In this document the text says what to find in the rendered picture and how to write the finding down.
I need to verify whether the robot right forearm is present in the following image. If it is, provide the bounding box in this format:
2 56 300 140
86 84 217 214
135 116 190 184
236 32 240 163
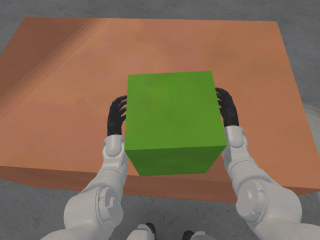
221 125 302 220

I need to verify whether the robot right hand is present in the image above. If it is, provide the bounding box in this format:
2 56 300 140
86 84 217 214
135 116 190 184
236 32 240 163
215 87 239 127

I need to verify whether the carton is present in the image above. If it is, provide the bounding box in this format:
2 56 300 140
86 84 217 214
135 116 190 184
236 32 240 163
124 70 227 176

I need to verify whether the robot left upper arm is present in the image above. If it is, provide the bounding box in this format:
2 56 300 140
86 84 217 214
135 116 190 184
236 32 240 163
40 186 124 240

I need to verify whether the pedestal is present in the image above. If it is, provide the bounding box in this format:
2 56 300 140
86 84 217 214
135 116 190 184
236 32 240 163
0 16 320 203

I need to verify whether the robot left foot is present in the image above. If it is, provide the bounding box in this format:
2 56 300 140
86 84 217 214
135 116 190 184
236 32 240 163
145 222 156 240

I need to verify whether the robot left forearm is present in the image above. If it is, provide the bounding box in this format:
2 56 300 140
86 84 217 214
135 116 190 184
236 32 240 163
63 134 129 229

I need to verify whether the robot right upper arm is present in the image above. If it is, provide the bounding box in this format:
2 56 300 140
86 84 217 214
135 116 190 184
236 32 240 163
235 179 320 240

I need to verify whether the robot left hand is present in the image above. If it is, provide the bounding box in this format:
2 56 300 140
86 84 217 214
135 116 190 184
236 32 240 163
107 95 127 136

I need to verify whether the left robot thigh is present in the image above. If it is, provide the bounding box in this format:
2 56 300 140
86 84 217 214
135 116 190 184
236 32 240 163
126 228 155 240

